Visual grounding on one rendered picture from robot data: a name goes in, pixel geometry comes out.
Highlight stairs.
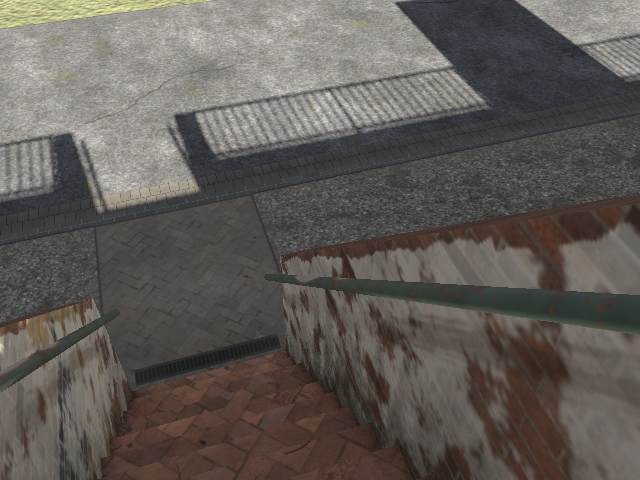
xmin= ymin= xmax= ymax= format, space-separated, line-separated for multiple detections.
xmin=97 ymin=351 xmax=435 ymax=480

